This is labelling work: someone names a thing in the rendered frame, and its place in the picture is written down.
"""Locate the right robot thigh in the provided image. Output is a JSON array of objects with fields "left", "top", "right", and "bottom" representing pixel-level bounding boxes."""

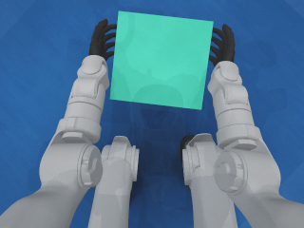
[{"left": 182, "top": 141, "right": 238, "bottom": 228}]

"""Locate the right robot upper arm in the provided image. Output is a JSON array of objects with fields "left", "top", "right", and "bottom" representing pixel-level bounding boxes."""
[{"left": 214, "top": 148, "right": 304, "bottom": 228}]

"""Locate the left robot forearm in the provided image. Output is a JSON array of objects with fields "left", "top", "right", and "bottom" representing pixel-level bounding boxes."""
[{"left": 39, "top": 55, "right": 110, "bottom": 180}]

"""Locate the robot left shin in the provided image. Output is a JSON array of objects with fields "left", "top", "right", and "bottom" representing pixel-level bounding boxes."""
[{"left": 101, "top": 136, "right": 132, "bottom": 191}]

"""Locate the carton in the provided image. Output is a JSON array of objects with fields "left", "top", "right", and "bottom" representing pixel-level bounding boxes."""
[{"left": 109, "top": 10, "right": 214, "bottom": 110}]

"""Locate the right robot hand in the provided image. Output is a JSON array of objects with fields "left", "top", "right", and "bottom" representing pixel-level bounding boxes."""
[{"left": 208, "top": 24, "right": 236, "bottom": 67}]

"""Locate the left robot hand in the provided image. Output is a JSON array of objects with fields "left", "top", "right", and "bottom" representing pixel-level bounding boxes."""
[{"left": 88, "top": 19, "right": 117, "bottom": 60}]

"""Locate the left robot upper arm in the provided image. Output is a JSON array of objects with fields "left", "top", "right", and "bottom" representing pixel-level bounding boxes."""
[{"left": 0, "top": 142, "right": 104, "bottom": 228}]

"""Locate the right robot forearm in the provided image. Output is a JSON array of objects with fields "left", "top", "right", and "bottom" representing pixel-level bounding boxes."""
[{"left": 207, "top": 61, "right": 281, "bottom": 177}]

